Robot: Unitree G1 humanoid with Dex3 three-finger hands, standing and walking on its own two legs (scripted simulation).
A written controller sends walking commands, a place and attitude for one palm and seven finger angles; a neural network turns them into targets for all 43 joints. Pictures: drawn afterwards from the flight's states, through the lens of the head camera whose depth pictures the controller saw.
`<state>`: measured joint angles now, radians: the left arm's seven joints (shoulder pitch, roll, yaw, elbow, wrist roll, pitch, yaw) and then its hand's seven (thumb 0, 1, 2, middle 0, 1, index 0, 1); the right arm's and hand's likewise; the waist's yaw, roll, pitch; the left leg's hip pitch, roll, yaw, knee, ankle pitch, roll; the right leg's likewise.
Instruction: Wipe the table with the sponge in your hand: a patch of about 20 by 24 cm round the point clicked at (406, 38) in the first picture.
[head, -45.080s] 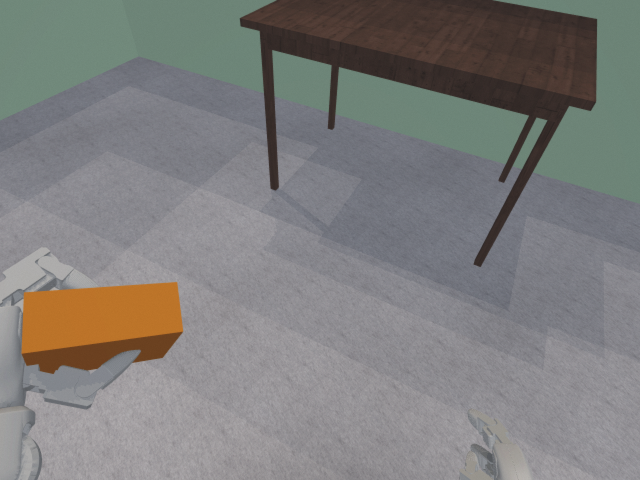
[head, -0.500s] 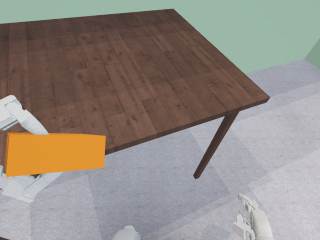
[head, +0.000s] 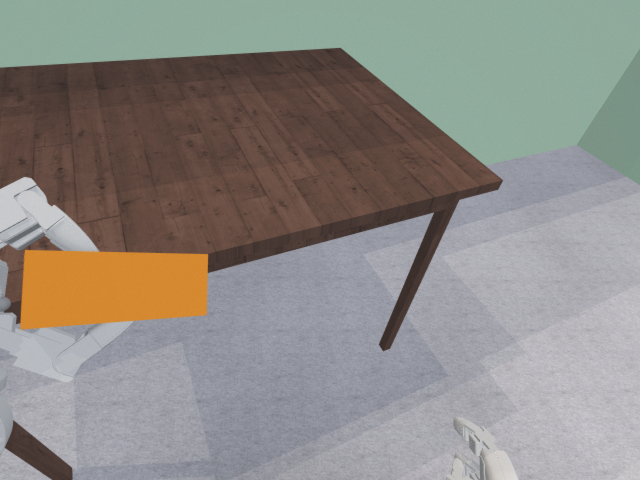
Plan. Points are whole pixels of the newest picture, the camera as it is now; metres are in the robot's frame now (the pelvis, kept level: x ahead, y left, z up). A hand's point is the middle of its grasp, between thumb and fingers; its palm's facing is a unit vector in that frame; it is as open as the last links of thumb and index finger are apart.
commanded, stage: stop stepping back and stand still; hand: left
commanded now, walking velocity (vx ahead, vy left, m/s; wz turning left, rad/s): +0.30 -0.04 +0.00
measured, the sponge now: (138, 283) +0.23 +0.18 +0.21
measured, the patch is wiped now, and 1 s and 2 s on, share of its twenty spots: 1.00 1.00 1.00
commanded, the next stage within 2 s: stand and wait in 0.66 s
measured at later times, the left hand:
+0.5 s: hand out of the picture +0.12 +0.25 +0.23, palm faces +0.46 -0.83 -0.32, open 8.9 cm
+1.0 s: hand out of the picture +0.13 +0.26 +0.22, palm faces +0.46 -0.82 -0.34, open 9.0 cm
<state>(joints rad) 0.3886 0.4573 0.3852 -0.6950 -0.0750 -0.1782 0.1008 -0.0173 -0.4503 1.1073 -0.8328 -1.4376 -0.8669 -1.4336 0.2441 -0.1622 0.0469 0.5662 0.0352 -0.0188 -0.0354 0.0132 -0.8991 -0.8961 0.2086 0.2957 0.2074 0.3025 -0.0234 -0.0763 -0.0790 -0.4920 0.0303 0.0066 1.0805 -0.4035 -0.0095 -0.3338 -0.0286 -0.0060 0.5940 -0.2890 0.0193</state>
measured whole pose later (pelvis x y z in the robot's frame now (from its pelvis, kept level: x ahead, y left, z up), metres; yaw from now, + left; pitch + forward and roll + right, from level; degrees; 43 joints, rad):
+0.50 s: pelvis -0.09 +0.01 +0.00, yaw +0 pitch +0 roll +0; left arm 0.36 0.39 0.42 -0.54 -0.08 -0.12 0.13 -0.02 -0.45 1.11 -0.83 -1.44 -0.87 -1.44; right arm 0.25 -0.20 0.03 0.66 0.02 -0.05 -0.05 0.02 -0.90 -0.90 0.21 0.30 0.21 0.30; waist 0.00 -0.01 -0.08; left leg -0.44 0.06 0.06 0.94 -0.39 0.04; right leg -0.35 0.01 -0.12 0.55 -0.25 -0.09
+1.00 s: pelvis -0.07 +0.02 +0.00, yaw +2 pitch +0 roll -1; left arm 0.42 0.37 0.37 -0.63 -0.07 -0.14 0.16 -0.02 -0.45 1.10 -0.83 -1.44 -0.86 -1.44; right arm 0.22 -0.23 0.01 0.63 0.01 -0.09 -0.07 0.01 -0.90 -0.90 0.21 0.30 0.21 0.30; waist 0.01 0.02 0.00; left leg -0.29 0.05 0.00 0.58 -0.29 -0.01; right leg -0.27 0.02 -0.09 0.55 -0.28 -0.04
